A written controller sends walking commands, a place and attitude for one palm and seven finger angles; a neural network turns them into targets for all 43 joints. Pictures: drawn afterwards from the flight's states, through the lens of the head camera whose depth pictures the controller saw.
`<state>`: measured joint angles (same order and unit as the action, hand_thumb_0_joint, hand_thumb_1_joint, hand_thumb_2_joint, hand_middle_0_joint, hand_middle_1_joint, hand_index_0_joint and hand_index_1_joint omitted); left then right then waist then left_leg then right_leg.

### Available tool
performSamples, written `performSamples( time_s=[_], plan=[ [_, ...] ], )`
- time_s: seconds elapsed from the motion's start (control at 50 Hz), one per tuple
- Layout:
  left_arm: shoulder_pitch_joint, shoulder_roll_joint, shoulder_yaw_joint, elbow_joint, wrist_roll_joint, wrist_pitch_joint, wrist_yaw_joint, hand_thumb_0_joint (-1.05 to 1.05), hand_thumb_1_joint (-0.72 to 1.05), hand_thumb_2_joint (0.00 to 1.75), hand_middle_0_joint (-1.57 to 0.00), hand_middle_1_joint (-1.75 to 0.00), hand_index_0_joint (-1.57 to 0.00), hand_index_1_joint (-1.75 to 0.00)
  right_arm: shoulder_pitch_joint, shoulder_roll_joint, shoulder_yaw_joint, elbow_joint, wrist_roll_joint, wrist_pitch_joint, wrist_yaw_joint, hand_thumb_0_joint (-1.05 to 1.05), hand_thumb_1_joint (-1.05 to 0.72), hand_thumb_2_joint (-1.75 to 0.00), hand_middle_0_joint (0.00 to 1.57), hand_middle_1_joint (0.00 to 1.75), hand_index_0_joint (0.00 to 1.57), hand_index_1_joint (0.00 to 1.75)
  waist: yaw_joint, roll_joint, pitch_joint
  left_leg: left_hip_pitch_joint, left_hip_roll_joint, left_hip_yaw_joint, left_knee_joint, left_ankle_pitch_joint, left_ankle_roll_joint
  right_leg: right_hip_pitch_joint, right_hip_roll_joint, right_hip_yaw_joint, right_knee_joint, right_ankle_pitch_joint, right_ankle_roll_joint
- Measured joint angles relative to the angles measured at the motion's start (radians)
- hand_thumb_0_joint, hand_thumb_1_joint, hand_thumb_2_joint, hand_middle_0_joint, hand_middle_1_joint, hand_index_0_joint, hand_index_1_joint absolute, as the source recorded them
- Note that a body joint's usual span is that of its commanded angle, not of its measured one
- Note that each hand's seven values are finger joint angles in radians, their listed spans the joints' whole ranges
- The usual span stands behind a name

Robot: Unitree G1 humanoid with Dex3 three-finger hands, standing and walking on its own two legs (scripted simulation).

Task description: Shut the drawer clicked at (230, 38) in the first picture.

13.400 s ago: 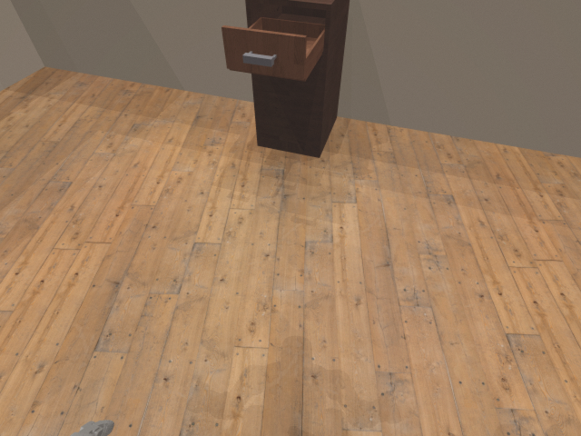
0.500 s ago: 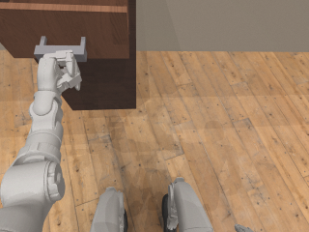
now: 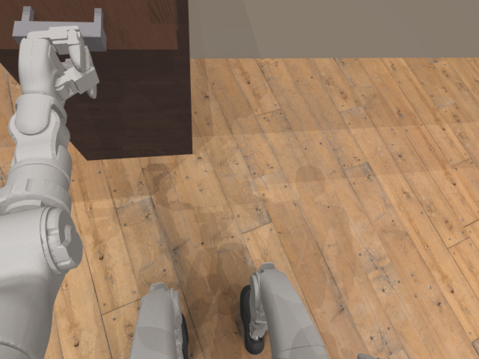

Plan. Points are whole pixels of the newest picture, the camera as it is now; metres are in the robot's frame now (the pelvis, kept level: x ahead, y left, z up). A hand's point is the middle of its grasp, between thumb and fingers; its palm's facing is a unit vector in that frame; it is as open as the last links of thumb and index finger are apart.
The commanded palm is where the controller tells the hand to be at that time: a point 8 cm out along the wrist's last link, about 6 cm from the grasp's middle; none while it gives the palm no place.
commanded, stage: push the drawer shut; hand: left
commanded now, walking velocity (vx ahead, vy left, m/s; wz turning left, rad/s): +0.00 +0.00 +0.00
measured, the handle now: (63, 25) +0.63 +0.21 +0.05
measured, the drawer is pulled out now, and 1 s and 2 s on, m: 0.05 0.00 0.00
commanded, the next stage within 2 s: pull the fist back off the drawer in 0.68 s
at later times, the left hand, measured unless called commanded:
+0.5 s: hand (88, 39) +0.61 +0.17 +0.05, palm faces -0.02 -1.00 -0.04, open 3.4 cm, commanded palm +0.62 +0.19 +0.05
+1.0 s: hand (80, 36) +0.61 +0.18 +0.05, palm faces -0.02 -1.00 -0.05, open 3.5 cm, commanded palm +0.62 +0.17 +0.05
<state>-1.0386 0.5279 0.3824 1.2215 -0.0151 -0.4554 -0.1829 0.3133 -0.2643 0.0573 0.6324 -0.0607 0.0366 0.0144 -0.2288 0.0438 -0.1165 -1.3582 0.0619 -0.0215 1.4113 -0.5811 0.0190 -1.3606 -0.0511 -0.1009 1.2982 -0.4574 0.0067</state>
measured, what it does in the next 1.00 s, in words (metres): stands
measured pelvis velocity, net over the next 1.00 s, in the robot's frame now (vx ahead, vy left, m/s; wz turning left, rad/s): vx -0.02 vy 0.01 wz -0.03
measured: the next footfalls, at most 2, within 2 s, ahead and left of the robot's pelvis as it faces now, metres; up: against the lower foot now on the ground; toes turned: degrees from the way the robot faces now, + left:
none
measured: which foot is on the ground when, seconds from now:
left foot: down 0.00-1.00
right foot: down 0.00-1.00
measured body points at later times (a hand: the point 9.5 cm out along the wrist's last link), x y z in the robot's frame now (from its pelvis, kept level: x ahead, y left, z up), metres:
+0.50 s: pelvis +0.00 +0.00 -0.01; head +0.22 +0.04 +0.38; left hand +0.60 +0.22 +0.05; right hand -0.04 -0.25 -0.10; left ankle +0.03 +0.11 -0.59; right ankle +0.07 -0.13 -0.59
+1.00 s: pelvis -0.02 +0.01 -0.02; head +0.21 +0.06 +0.36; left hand +0.61 +0.24 +0.05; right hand -0.06 -0.24 -0.10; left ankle +0.03 +0.11 -0.59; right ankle +0.07 -0.13 -0.59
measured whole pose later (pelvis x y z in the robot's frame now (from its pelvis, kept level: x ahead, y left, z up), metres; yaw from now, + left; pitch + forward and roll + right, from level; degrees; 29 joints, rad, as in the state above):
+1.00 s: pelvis -0.02 +0.01 -0.02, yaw -2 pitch +35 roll -8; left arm -1.38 0.77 0.34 1.33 0.09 -0.28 -0.19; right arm 0.37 -0.25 0.12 0.63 -0.09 0.01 0.02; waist -0.34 0.04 -0.09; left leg -1.55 0.06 -0.06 1.48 -0.56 0.03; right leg -1.51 -0.04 -0.13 1.31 -0.42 0.01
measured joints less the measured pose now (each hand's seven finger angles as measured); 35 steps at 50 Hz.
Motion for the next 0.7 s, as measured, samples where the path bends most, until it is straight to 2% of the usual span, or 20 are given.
performSamples(
  time_s=[0.44, 0.56, 0.7],
  plan=[
    [-0.215, 0.161, 0.034, 0.087, 0.074, 0.093, -0.004, 0.09, 0.76, 0.91, -1.4, -1.6, -1.4, -1.6, 0.044, 0.001, 0.034, -0.008, -0.019, 0.007, 0.01, 0.0, -0.9, -0.9, 0.2, 0.3, 0.2, 0.3, -0.078, 0.011, 0.019, -0.11, 0.012, -0.018, 0.047, -0.007, 0.005, -0.094, 0.013, -0.014, 0.017, 0.01, 0.004],
    [-0.247, 0.189, 0.032, 0.099, 0.089, 0.107, -0.024, 0.07, 0.69, 0.93, -1.4, -1.6, -1.39, -1.6, 0.062, 0.007, 0.046, -0.005, -0.021, 0.012, 0.014, 0.0, -0.9, -0.9, 0.2, 0.3, 0.2, 0.3, -0.082, 0.008, 0.021, -0.127, 0.012, -0.023, 0.053, -0.006, 0.006, -0.107, 0.014, -0.018, 0.018, 0.012, 0.004],
    [-0.294, 0.232, 0.001, 0.121, 0.097, 0.136, -0.028, 0.08, 0.61, 0.91, -1.4, -1.6, -1.39, -1.6, 0.062, 0.011, 0.057, -0.004, -0.023, 0.0, 0.008, 0.0, -0.9, -0.9, 0.2, 0.3, 0.2, 0.3, -0.1, 0.006, 0.021, -0.156, 0.01, -0.036, 0.064, 0.002, 0.006, -0.126, 0.013, -0.029, 0.019, 0.021, 0.003]
  ],
)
